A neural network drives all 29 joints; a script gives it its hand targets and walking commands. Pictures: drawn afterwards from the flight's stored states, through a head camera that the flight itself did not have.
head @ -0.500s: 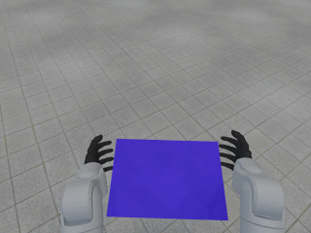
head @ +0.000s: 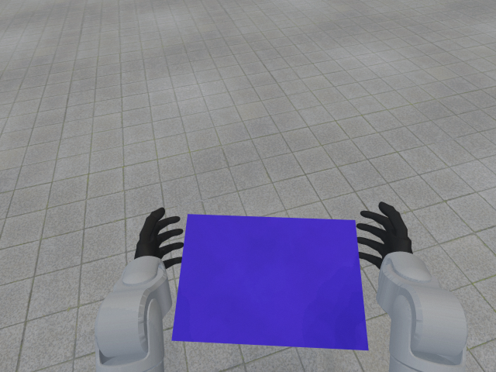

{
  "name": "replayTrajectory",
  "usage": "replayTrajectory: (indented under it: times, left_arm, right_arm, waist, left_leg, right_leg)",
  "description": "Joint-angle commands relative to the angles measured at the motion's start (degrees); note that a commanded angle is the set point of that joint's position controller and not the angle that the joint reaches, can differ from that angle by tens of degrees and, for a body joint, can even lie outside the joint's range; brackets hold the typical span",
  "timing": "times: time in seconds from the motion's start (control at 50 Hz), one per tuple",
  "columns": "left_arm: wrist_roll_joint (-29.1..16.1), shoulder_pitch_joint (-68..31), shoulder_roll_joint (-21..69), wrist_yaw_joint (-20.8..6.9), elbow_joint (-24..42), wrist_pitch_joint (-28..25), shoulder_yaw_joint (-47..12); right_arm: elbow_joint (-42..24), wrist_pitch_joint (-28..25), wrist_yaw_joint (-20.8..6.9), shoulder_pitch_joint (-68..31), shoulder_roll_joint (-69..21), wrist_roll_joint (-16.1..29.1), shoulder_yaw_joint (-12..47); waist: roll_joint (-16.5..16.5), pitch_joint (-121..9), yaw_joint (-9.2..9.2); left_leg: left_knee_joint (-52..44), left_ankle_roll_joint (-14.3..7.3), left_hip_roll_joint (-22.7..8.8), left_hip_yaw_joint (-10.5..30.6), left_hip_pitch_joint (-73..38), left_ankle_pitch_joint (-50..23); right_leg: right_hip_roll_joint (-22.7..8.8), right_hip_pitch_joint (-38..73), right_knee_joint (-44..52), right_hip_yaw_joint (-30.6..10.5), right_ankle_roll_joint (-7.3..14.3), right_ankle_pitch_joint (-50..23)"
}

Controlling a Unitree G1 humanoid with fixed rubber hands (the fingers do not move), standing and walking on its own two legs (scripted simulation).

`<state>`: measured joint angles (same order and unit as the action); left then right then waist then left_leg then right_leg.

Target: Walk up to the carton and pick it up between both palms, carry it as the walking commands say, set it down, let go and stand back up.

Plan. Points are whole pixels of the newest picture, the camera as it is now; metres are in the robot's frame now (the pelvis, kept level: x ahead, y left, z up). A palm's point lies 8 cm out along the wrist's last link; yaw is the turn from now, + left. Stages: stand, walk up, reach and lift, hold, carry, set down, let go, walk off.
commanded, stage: carry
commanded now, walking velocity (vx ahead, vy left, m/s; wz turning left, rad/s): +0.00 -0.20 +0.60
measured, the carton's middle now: (267, 281) +0.27 -0.01 +0.00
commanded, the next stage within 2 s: none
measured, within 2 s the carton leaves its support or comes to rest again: neither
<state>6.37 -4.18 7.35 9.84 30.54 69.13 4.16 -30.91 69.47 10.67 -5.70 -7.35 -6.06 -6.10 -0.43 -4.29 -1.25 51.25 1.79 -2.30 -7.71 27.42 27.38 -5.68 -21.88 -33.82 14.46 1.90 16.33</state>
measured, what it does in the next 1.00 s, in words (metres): steps to the right, turning left: left foot, then right foot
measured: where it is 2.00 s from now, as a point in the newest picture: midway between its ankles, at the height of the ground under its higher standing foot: outside the picture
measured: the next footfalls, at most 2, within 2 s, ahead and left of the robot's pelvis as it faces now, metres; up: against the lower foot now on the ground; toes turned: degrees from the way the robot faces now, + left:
left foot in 0.06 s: +0.02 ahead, +0.08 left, +0.00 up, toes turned +11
right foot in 0.44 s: +0.06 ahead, -0.23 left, +0.00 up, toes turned +8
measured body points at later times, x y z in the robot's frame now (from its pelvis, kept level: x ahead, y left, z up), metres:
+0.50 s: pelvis -0.02 -0.12 +0.00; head +0.01 -0.13 +0.44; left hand +0.20 +0.11 +0.09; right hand +0.29 -0.22 +0.08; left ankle -0.04 +0.03 -0.69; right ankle +0.02 -0.23 -0.73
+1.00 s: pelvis -0.02 -0.22 +0.01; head +0.00 -0.18 +0.46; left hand +0.10 +0.08 +0.09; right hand +0.31 -0.19 +0.10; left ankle -0.07 -0.11 -0.73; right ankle +0.08 -0.35 -0.66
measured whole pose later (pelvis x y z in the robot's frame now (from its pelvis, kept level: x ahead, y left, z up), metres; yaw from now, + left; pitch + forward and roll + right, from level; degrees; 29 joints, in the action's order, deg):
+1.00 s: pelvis -0.02 -0.22 +0.01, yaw +35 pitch +5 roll -3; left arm 5.6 -4.1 7.3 11.7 31.9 68.7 4.0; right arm -29.3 66.7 8.8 -5.8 -7.4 -6.4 -6.4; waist -0.4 -1.9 0.6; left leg 31.1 0.5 -3.9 1.2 22.7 13.7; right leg -3.1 -33.8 -57.8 2.0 -2.8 23.4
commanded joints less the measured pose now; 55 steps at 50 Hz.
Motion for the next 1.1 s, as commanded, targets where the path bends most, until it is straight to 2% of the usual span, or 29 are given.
replayTrajectory:
  times: [0.0, 0.02, 0.04, 0.06, 0.08, 0.12, 0.14, 0.18, 0.3, 0.36, 0.38, 0.4, 0.42, 0.44, 0.46, 0.48, 0.5, 0.54, 0.66, 0.7, 0.72, 0.74, 0.76, 0.78, 0.82, 0.88, 1.0, 1.04, 1.08]
  left_arm:
    - [-21.8, -21.2, 49.2, -13.8, 2.8, 0.0, -38.4]
    - [-21.9, -21.6, 48.9, -13.7, 1.8, 0.3, -38.5]
    - [-22.0, -22.9, 48.7, -13.6, 1.2, 0.6, -38.8]
    - [-23.1, -25.0, 49.6, -14.0, 2.9, 0.8, -40.6]
    - [-23.9, -27.0, 50.5, -13.9, 3.6, 0.3, -41.7]
    - [-25.3, -28.3, 53.6, -14.6, 4.1, -0.6, -43.2]
    - [-25.8, -28.8, 55.0, -14.9, 4.8, -1.0, -43.9]
    - [-25.9, -28.5, 55.9, -14.9, 5.6, -1.8, -44.0]
    - [-25.0, -23.7, 52.1, -13.9, 5.7, -1.4, -42.2]
    - [-24.6, -22.2, 50.5, -13.6, 5.8, -1.0, -41.1]
    - [-24.4, -21.3, 50.1, -13.5, 5.5, -0.8, -40.6]
    - [-24.4, -21.3, 49.7, -13.5, 5.4, -0.6, -40.1]
    - [-24.0, -21.0, 48.8, -13.6, 5.4, -0.4, -39.6]
    - [-23.9, -21.0, 47.0, -13.9, 5.2, -0.3, -39.1]
    - [-23.0, -20.4, 47.3, -13.9, 3.5, -0.6, -38.0]
    - [-22.8, -21.5, 48.2, -14.3, 4.2, -0.8, -37.3]
    - [-22.7, -22.5, 49.7, -14.8, 4.5, -1.3, -36.7]
    - [-22.7, -24.1, 51.2, -15.0, 5.8, -2.3, -36.6]
    - [-21.8, -20.1, 48.6, -14.3, 4.5, -0.9, -37.7]
    - [-22.2, -20.5, 48.6, -14.0, 3.7, -0.2, -38.7]
    - [-22.4, -21.3, 48.4, -13.8, 3.0, 0.1, -39.0]
    - [-22.5, -22.3, 48.3, -13.7, 2.2, 0.6, -39.3]
    - [-24.4, -26.1, 49.6, -14.1, 5.7, 0.5, -42.5]
    - [-24.7, -27.4, 50.4, -14.0, 5.2, -0.1, -42.4]
    - [-25.7, -27.8, 52.9, -14.8, 5.1, -0.7, -43.3]
    - [-26.2, -27.5, 55.1, -15.0, 6.3, -1.8, -43.8]
    - [-25.0, -23.2, 51.5, -13.9, 6.2, -1.1, -42.1]
    - [-24.8, -22.4, 50.5, -13.6, 6.3, -0.8, -41.4]
    - [-24.5, -21.0, 49.4, -13.5, 5.6, -0.3, -40.1]
  right_arm:
    - [1.0, 1.5, -16.3, -19.3, -49.1, 23.2, 40.8]
    - [2.2, 1.6, -16.4, -18.9, -48.7, 22.6, 39.7]
    - [3.8, 1.6, -16.5, -18.0, -48.4, 21.8, 38.2]
    - [5.3, 1.1, -16.8, -16.6, -49.2, 21.1, 37.7]
    - [3.7, 0.7, -17.0, -18.7, -50.5, 22.0, 38.0]
    - [2.5, -0.2, -17.5, -19.6, -53.0, 22.2, 37.7]
    - [1.6, -0.8, -17.7, -20.2, -54.3, 22.4, 38.4]
    - [-0.2, -1.6, -17.7, -21.0, -54.9, 22.7, 38.5]
    - [-2.2, -1.3, -16.7, -17.7, -50.3, 22.1, 38.0]
    - [-3.2, -0.7, -16.2, -17.6, -49.3, 22.3, 39.2]
    - [-3.4, -0.5, -16.0, -18.1, -49.1, 22.5, 39.9]
    - [-3.6, -0.3, -15.7, -18.0, -48.9, 22.8, 40.8]
    - [-4.1, 0.0, -15.5, -17.9, -49.0, 23.1, 42.0]
    - [-4.1, 0.6, -15.4, -17.4, -48.8, 22.7, 43.0]
    - [-3.7, 0.7, -15.7, -19.7, -47.9, 23.0, 43.1]
    - [-4.0, 0.6, -16.1, -22.7, -49.5, 24.4, 44.1]
    - [-4.9, 0.2, -16.4, -25.2, -51.3, 25.2, 44.7]
    - [-5.3, -0.4, -16.6, -26.1, -53.1, 25.9, 45.2]
    - [-0.3, 0.5, -15.8, -19.5, -49.5, 23.2, 41.3]
    - [1.6, 0.9, -15.9, -18.0, -49.0, 22.0, 39.4]
    - [2.7, 1.0, -16.0, -17.8, -48.7, 21.3, 38.1]
    - [4.4, 1.2, -16.1, -16.6, -48.0, 20.2, 36.3]
    - [4.9, 0.2, -16.4, -15.7, -50.4, 20.5, 36.6]
    - [2.7, 0.1, -16.7, -18.7, -51.0, 21.4, 37.0]
    - [2.2, -0.6, -17.2, -19.5, -53.0, 21.6, 37.4]
    - [-0.4, -1.9, -17.5, -21.0, -54.8, 22.3, 38.3]
    - [-2.1, -1.3, -16.7, -17.5, -50.2, 21.7, 37.7]
    - [-2.9, -1.0, -16.3, -17.3, -49.4, 21.7, 38.3]
    - [-3.0, -0.5, -15.8, -17.9, -48.8, 22.0, 39.4]
  waist:
    - [10.2, -15.8, 1.71]
    - [6.0, -14.5, 0.95]
    - [-1.0, -12.9, -0.01]
    - [-20.6, -12.5, -1.01]
    - [-16.4, -10.6, -0.25]
    - [-7.3, -12.1, -0.06]
    - [-6.4, -12.3, -0.07]
    - [-7.2, -12.9, 0.19]
    - [-13.0, -14.6, -0.23]
    - [-15.2, -15.0, 0.09]
    - [-14.2, -15.2, 1.08]
    - [-11.5, -16.2, 1.37]
    - [-1.9, -17.0, 1.10]
    - [17.7, -18.1, 0.49]
    - [18.6, -14.9, 0.93]
    - [13.9, -11.6, 1.16]
    - [12.1, -9.4, 1.10]
    - [11.8, -8.6, 0.76]
    - [11.6, -15.4, 2.33]
    - [8.6, -15.8, 1.47]
    - [2.7, -14.4, 0.81]
    - [-7.7, -12.9, -0.01]
    - [-24.2, -11.7, -0.80]
    - [-14.1, -11.3, 0.12]
    - [-5.3, -11.1, 0.24]
    - [-6.7, -11.9, 0.43]
    - [-13.1, -13.6, -0.04]
    - [-15.2, -13.8, -0.01]
    - [-13.4, -15.0, 1.53]
  left_leg:
    - [-17.3, -1.8, 1.3, -2.0, -4.4, -4.5]
    - [-28.1, -2.0, -1.0, 0.7, -9.9, -12.8]
    - [-31.5, -2.8, -7.8, 10.0, -20.0, -17.8]
    - [-30.6, -11.1, -24.4, 33.8, -25.2, -44.3]
    - [-28.6, -14.5, -25.3, 34.7, -26.1, -57.6]
    - [-27.6, -12.3, -20.1, 25.6, -24.8, -46.8]
    - [-27.2, -11.2, -17.6, 22.5, -23.2, -44.1]
    - [-26.3, -9.3, -14.1, 18.3, -21.6, -41.7]
    - [-25.7, -9.2, -13.6, 21.1, -18.3, -37.8]
    - [-24.9, -7.5, -12.2, 20.7, -13.6, -33.8]
    - [-22.2, -6.1, -10.8, 18.6, -10.6, -32.7]
    - [-18.4, -4.3, -9.0, 16.8, -4.9, -29.7]
    - [-11.4, -2.3, -5.1, 13.0, 3.7, -16.8]
    - [6.2, 0.8, 1.6, 5.3, 15.7, 4.6]
    - [17.9, 1.7, 0.6, 3.2, 14.2, 8.6]
    - [23.5, 1.7, -0.6, 4.2, 11.0, 4.5]
    - [24.2, 1.7, -1.4, 4.3, 9.2, 0.9]
    - [16.8, 1.5, -1.9, 2.7, 8.3, -1.4]
    - [-7.1, -1.3, 1.3, -1.5, -0.1, -0.1]
    - [-22.9, -2.1, 0.8, -1.5, -7.0, -9.3]
    - [-30.6, -2.3, -3.5, 4.3, -15.2, -15.7]
    - [-32.3, -4.6, -14.6, 17.9, -25.9, -28.4]
    - [-30.6, -13.1, -26.3, 36.8, -28.5, -54.0]
    - [-27.7, -14.2, -24.2, 31.6, -28.5, -61.0]
    - [-28.0, -11.6, -19.1, 23.5, -25.1, -46.7]
    - [-26.9, -9.3, -14.0, 18.0, -21.8, -41.3]
    - [-26.0, -9.2, -13.4, 20.5, -17.6, -36.3]
    - [-25.9, -8.2, -12.7, 20.4, -14.2, -32.9]
    - [-20.3, -5.5, -9.6, 14.4, -9.0, -29.9]
  right_leg:
    - [-12.0, 15.1, 3.1, -8.3, 6.2, -23.6]
    - [-10.6, 11.1, -0.9, -6.1, 2.9, -19.6]
    - [-9.2, -0.8, -6.3, -5.3, -0.9, -10.1]
    - [-1.1, -16.5, -17.3, -3.9, -5.0, 11.9]
    - [0.6, -21.2, -25.5, -10.9, -4.8, 18.3]
    - [0.3, -20.9, -32.8, -16.1, -4.5, 13.3]
    - [0.5, -20.1, -33.1, -16.2, -4.5, 9.8]
    - [1.6, -17.8, -30.0, -14.0, -4.7, 6.1]
    - [4.3, -12.1, -16.5, -10.8, -4.5, 7.3]
    - [5.9, -3.7, -4.4, -8.8, -4.1, 7.2]
    - [6.1, 2.4, 4.4, -7.3, -3.9, 3.6]
    - [4.4, 11.5, 11.1, -7.5, -3.2, 0.1]
    - [-3.5, 19.8, 15.0, -14.1, -1.4, 1.2]
    - [-21.5, 24.2, 16.2, -32.1, 5.0, -8.1]
    - [-22.7, 14.5, 16.0, -29.6, 9.9, -15.2]
    - [-18.3, 9.4, 16.3, -22.3, 9.7, -13.1]
    - [-14.6, 6.2, 16.6, -15.7, 8.1, -9.1]
    - [-9.6, 9.5, 13.0, -8.0, 5.3, -12.7]
    - [-12.5, 17.2, 6.3, -8.8, 7.6, -27.8]
    - [-12.0, 16.1, 2.0, -6.8, 5.0, -24.6]
    - [-10.3, 8.5, -3.0, -4.8, 1.3, -18.1]
    - [-7.5, -6.4, -10.6, -3.6, -2.8, -1.8]
    - [0.3, -20.0, -20.9, -4.1, -5.7, 18.4]
    - [-0.5, -20.4, -28.5, -12.2, -5.2, 18.1]
    - [-0.2, -20.2, -34.0, -15.9, -5.0, 12.1]
    - [1.5, -17.8, -31.2, -13.7, -4.9, 6.0]
    - [4.2, -11.7, -17.0, -10.2, -4.5, 7.3]
    - [5.3, -6.5, -9.6, -9.2, -4.2, 7.5]
    - [6.3, 5.9, 8.4, -4.9, -3.9, 1.3]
